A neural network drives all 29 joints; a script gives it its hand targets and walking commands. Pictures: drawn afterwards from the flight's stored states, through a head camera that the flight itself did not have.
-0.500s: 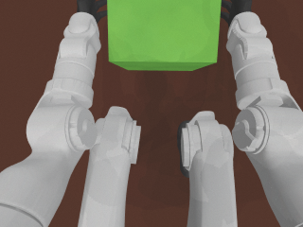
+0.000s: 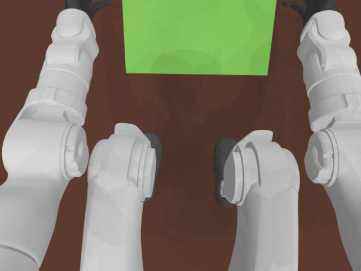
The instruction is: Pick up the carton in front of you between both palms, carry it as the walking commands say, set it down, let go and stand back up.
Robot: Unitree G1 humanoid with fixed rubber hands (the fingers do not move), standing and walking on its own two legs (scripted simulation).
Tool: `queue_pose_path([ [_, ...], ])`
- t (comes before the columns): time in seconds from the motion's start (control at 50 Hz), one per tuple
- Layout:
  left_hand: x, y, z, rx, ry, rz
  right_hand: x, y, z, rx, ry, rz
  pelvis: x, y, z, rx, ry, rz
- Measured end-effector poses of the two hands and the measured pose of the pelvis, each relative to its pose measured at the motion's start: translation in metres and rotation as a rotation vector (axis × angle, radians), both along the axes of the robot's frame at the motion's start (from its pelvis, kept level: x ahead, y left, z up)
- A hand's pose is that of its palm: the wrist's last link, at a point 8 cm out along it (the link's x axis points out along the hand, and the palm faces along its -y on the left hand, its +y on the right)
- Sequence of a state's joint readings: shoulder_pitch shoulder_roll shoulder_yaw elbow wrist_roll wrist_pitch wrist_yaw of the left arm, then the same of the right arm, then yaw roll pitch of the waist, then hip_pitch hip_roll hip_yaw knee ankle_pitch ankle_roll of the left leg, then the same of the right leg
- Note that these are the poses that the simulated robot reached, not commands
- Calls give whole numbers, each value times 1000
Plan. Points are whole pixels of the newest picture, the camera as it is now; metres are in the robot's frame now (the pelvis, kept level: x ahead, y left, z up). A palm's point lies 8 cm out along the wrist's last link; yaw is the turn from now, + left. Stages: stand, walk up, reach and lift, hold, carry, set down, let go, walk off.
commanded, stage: set down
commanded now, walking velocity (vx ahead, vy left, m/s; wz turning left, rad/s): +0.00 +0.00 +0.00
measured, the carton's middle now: (195, 19) +0.51 +0.00 -0.24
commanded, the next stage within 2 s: let go in 1.08 s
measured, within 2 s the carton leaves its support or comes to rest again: neither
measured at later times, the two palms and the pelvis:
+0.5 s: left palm out of the picture +0.52 +0.19 -0.02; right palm out of the picture +0.53 -0.19 -0.02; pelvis +0.00 +0.00 +0.09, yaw +0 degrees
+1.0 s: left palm out of the picture +0.52 +0.20 +0.13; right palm out of the picture +0.53 -0.20 +0.13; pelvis +0.03 +0.00 +0.23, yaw +0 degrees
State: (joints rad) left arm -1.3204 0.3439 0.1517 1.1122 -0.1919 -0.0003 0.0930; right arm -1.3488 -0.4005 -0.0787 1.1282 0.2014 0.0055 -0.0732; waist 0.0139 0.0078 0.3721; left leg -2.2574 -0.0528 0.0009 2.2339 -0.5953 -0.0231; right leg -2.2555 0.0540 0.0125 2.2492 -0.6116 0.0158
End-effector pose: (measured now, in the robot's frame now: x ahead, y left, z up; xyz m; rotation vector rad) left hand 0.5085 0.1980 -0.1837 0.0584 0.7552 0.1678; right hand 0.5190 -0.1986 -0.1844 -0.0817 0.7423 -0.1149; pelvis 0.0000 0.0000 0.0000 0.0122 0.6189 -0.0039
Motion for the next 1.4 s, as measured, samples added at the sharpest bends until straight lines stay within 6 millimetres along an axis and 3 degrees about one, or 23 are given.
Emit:
queue_pose_path([
  [0.1, 9, -3, 19, -13, -70, 4, 10, 5, 21, 14, -69, 4, -1, 0, -2, -2, 5, -1],
  [0.18, 11, -7, 52, -17, -118, 5, 13, 12, 53, 19, -110, 8, -2, 0, 10, -3, 11, 1],
  [0.38, 8, -8, 132, -15, -106, 21, 12, 10, 134, 11, -96, -10, -2, 0, 66, -3, 113, 3],
  [0.64, 10, -3, 199, -7, -134, 14, 14, 4, 199, 5, -119, -3, 6, 0, 126, -1, 191, 1],
  [0.94, 9, 1, 297, -13, -133, 0, 13, -1, 298, 14, -119, 12, 25, -1, 214, -2, 203, -3],
  [1.12, 5, 2, 345, -10, -125, -9, 9, -4, 347, 11, -110, 19, 35, -1, 262, -3, 184, -4],
  [1.24, -8, 3, 366, 30, -88, -62, -7, -7, 368, -38, -74, 39, 45, -1, 290, -6, 157, -6],
  [1.4, -61, 15, 401, 77, 3, -120, -66, -17, 400, -82, 8, 50, 70, 1, 332, -11, 50, -6],
])
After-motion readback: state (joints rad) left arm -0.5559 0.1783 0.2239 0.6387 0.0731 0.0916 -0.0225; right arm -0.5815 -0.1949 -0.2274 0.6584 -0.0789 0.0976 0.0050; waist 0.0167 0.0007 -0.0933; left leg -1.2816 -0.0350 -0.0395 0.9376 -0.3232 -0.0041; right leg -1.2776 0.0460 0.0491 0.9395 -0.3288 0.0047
